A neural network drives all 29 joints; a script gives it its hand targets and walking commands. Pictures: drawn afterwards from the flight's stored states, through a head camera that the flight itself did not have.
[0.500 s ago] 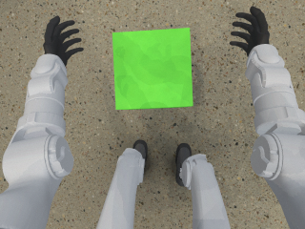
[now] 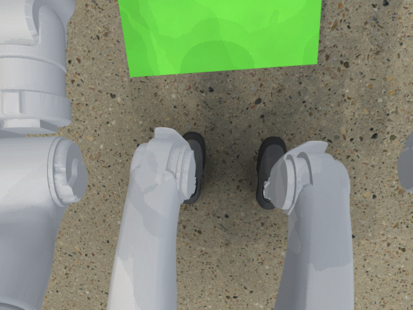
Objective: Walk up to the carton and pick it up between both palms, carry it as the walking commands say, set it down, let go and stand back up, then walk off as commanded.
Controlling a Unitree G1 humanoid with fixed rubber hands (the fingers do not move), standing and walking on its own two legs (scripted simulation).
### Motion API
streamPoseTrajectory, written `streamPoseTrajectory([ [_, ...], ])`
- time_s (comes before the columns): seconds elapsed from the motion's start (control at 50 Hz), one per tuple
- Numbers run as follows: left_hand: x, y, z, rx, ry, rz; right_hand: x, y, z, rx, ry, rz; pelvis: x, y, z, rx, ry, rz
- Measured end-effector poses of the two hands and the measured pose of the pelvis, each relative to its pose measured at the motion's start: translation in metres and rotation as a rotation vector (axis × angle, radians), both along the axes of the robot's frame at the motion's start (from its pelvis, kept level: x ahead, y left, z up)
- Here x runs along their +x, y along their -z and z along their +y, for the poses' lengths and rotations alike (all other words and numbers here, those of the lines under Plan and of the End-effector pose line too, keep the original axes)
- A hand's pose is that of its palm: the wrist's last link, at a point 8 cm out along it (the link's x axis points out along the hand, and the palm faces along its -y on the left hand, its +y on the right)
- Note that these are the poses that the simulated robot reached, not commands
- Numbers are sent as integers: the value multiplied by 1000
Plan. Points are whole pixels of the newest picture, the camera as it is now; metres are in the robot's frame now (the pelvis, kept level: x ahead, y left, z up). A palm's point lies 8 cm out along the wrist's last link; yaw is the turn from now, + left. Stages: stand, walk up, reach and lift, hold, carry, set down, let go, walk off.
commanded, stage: reach and lift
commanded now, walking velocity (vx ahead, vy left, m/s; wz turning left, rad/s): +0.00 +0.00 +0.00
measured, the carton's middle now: out of the picture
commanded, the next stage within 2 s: none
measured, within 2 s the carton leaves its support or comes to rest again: neither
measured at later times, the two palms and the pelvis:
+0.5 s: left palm out of the picture +0.52 +0.25 -0.28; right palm out of the picture +0.57 -0.18 -0.29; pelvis +0.00 -0.02 -0.10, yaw +2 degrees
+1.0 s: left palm out of the picture +0.53 +0.24 -0.26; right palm out of the picture +0.57 -0.15 -0.27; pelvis -0.01 -0.01 -0.10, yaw +2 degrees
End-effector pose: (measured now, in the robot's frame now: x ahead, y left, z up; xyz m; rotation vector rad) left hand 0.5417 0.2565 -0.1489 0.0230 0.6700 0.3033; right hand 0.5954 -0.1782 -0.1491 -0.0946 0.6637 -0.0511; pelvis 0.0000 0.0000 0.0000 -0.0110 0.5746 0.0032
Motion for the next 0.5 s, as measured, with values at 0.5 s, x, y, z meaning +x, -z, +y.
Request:
streamPoseTrajectory([
  [0.5, -18, 135, -11, -32, -21, 108, -22, 144, 3, -12, -9, 103, -5, 101, -20, 17, -17, 11],
])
